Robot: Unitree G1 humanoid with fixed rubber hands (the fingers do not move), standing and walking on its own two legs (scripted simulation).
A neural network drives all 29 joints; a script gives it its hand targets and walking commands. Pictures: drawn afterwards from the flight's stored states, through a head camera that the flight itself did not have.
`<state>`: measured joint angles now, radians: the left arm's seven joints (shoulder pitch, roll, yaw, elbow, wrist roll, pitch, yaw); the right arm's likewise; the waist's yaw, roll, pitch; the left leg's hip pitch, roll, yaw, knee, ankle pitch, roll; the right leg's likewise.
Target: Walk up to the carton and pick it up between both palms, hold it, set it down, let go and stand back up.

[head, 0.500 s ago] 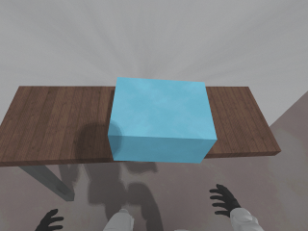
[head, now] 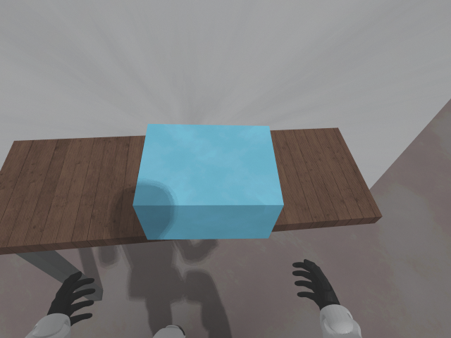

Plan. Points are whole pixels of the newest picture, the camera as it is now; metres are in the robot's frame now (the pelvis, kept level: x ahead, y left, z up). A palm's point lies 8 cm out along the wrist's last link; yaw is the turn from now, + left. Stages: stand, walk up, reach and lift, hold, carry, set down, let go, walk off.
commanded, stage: reach and lift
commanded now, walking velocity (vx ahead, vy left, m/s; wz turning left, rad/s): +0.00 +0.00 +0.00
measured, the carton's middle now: (209, 182) +0.43 +0.05 -0.03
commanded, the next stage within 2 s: none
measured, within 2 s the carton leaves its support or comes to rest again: neither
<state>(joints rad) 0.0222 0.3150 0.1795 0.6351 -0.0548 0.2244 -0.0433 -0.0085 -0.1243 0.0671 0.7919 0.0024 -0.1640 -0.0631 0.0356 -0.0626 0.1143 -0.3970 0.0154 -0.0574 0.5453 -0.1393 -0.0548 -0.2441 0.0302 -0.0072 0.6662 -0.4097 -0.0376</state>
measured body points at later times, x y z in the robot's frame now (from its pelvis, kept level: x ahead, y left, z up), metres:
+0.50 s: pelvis +0.04 +0.04 +0.02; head +0.03 +0.07 +0.47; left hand +0.21 +0.29 -0.06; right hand +0.24 -0.17 -0.04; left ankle +0.10 +0.16 -0.72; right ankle -0.03 -0.09 -0.72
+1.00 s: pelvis +0.05 +0.03 +0.02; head +0.04 +0.04 +0.46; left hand +0.23 +0.28 -0.03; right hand +0.24 -0.18 -0.02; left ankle +0.10 +0.16 -0.72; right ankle -0.03 -0.09 -0.72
